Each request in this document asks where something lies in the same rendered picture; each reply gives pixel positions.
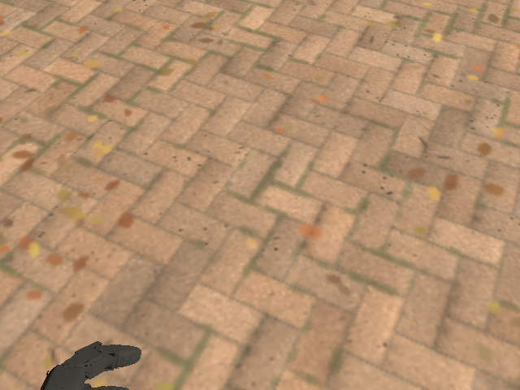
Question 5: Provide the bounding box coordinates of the robot left hand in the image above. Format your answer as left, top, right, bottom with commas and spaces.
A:
41, 341, 141, 390

